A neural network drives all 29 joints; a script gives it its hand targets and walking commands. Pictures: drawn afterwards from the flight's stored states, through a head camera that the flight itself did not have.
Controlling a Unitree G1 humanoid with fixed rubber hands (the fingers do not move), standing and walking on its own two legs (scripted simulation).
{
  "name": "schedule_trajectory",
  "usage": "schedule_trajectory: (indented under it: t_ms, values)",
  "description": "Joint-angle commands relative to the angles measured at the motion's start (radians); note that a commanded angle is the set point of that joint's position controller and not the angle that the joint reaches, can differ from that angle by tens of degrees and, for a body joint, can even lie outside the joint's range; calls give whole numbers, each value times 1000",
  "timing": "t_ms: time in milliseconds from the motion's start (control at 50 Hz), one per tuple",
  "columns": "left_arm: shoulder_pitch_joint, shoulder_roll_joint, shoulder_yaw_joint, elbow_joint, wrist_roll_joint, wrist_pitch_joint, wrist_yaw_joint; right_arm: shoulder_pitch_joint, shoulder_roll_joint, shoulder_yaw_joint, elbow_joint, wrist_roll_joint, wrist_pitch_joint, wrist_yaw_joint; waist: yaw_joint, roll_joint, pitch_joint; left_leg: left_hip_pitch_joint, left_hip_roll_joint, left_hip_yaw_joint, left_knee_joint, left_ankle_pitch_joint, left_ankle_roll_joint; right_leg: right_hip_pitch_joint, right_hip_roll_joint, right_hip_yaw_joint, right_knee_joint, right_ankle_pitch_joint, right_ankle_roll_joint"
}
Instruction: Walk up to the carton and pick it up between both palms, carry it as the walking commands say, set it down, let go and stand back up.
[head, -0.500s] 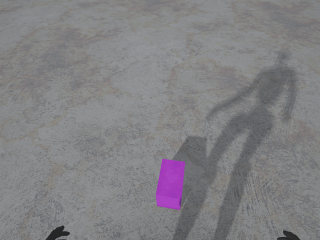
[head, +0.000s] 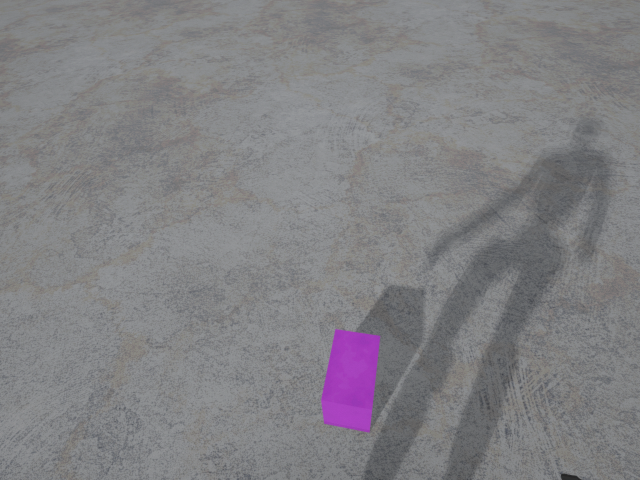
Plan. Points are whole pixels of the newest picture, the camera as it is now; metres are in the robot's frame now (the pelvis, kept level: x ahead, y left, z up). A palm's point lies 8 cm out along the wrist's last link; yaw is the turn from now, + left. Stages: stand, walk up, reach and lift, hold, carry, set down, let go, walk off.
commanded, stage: walk up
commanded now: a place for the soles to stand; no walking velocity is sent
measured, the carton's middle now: (352, 379) +0.57 -0.03 -0.69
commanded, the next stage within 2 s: none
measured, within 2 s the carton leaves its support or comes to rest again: neither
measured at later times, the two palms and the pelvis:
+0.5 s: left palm out of the picture +0.15 +0.42 -0.09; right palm out of the picture +0.05 -0.27 -0.10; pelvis +0.03 +0.08 -0.01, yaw -4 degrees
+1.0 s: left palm (88, 405) +0.27 +0.40 -0.11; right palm (529, 463) +0.18 -0.24 -0.10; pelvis +0.14 +0.10 -0.01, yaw -10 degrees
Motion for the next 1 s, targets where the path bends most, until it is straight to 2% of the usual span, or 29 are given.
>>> schedule_trajectory:
  t_ms: [0,20,40,60,100,180,220,240,300,320,340,360,380,420,440,480,560,600,620,640,660,700,760,780,820,840,900,940,980]
  values:
    - [-60,184,29,-47,-2,-11,7,-32,-192,-36,-22,-6,-2,-10,-7,-66,-23,-65,103,-94,-72,34,20,44,-112,111,-75,50,-19]
    - [-73,197,37,-32,-1,-7,9,-6,-178,-34,-13,-8,-2,-8,-16,-45,-19,-69,103,-89,-80,50,16,33,-112,103,-71,7,-29]
    - [57,294,80,-82,9,-15,6,28,-288,-82,-83,-30,12,16,4,20,-24,-121,40,-50,38,-379,37,31,-104,169,-28,-384,-77]
    - [140,309,92,-89,15,-22,10,-3,-253,-92,-127,-40,20,28,47,-50,18,-254,43,-48,113,-420,42,61,-161,261,-74,-542,-118]
    - [146,358,121,-103,26,-25,15,-5,-222,-92,-183,-49,26,47,42,-173,60,-417,53,-50,440,-334,16,24,-352,514,-211,-663,-228]
    - [122,315,132,-172,16,-43,20,34,-217,-110,-218,-43,26,76,13,-107,43,-426,86,-56,463,-248,-17,55,-288,337,-172,-355,-208]
    - [110,324,136,-202,24,-39,6,96,-216,-113,-232,-40,30,90,-22,-120,-7,-291,72,-7,426,-269,-17,-44,-248,280,-161,-369,-189]
    - [75,327,136,-219,31,-34,-3,130,-219,-115,-239,-31,29,93,-33,-201,-44,-193,59,14,358,-289,-13,-76,-215,226,-127,-391,-182]
    - [32,292,126,-254,35,-13,-15,243,-224,-135,-220,-34,19,82,-97,-114,-52,63,13,77,187,-172,1,-301,-125,148,80,-444,-115]
    - [43,244,106,-272,33,-9,-19,313,-268,-150,-202,-40,11,63,-140,12,-37,157,49,-37,42,-331,36,-413,-48,77,315,-485,-86]
    - [34,149,88,-302,27,-10,-12,396,-349,-161,-215,-55,1,44,-161,281,1,156,285,-447,-150,-580,125,-595,99,66,662,-472,-47]
    - [32,216,96,-295,14,-11,-5,235,-389,-157,-273,-45,-7,32,-98,164,76,-8,346,-528,-202,-656,191,-609,67,198,740,-365,-47]
    - [76,266,102,-275,22,-5,-11,170,-396,-153,-281,-29,-10,26,-64,96,101,-135,344,-489,-174,-674,196,-563,36,213,764,-306,-36]
    - [171,285,116,-241,-10,-12,-17,132,-337,-136,-310,-33,-14,25,-10,99,119,-250,257,-332,-147,-479,196,-377,4,134,650,-299,-23]
    - [211,281,116,-226,-17,-13,-18,126,-331,-135,-323,-42,-8,31,-5,175,86,-226,207,-221,-109,-405,198,-323,15,68,567,-322,-12]
    - [201,244,115,-224,3,-6,-27,157,-311,-130,-345,-46,-5,41,-19,186,56,-216,226,-220,-95,-375,223,-257,25,19,494,-334,-6]
    - [105,192,92,-288,35,-2,-24,211,-270,-114,-328,-3,-13,22,-47,47,88,-191,294,-224,-70,-156,204,-202,35,45,307,-161,-36]
    - [164,177,85,-264,32,-13,-13,179,-252,-96,-333,-5,-16,16,5,50,43,-264,273,-126,70,74,175,-2,31,55,153,-93,-52]
    - [207,198,98,-266,28,-17,-4,196,-206,-82,-334,3,-18,12,41,-57,-6,-296,211,-70,188,54,134,104,4,130,78,-89,-80]
    - [233,282,116,-272,30,-27,1,202,-168,-62,-356,5,-22,11,36,-210,-26,-370,89,39,426,-92,60,141,-199,428,-48,-65,-140]
    - [210,313,111,-273,9,-24,1,188,-199,-68,-355,6,-8,5,24,-177,-13,-404,4,5,480,-338,32,110,-286,563,-54,33,-197]
    - [172,285,105,-291,11,-21,-3,222,-207,-72,-328,0,-13,-10,9,-142,-20,-355,28,-35,504,-418,42,81,-301,490,20,319,-304]
    - [142,238,95,-312,-1,-13,1,245,-226,-84,-295,2,-16,-11,-6,-101,-58,-267,37,-22,413,-273,30,61,-219,355,-2,234,-225]
    - [149,224,81,-309,-1,-15,5,226,-193,-73,-291,3,-16,-11,-8,-182,-50,-237,35,-19,362,-215,26,29,-172,293,21,276,-197]
    - [105,206,70,-297,-8,-3,1,217,-166,-69,-266,2,-22,-18,-36,-78,-79,-72,12,22,169,2,24,-36,-132,221,103,334,-157]
    - [75,210,70,-304,-10,10,-3,221,-169,-73,-266,-2,-24,-27,-54,-107,-93,-28,8,36,93,61,22,-64,-106,166,139,238,-137]
    - [85,180,62,-306,-21,34,-18,132,-261,-99,-271,-3,-38,-39,2,22,-42,-43,221,-228,6,82,100,-162,11,146,232,-86,-34]
    - [125,191,71,-278,-6,43,-18,87,-306,-103,-282,-4,-35,-38,9,84,36,-187,310,-254,1,94,169,-104,21,120,261,-224,-31]
    - [120,183,65,-249,8,35,-17,59,-265,-82,-272,-3,-20,-29,21,90,31,-187,239,-188,56,104,123,-45,3,135,133,-161,-55]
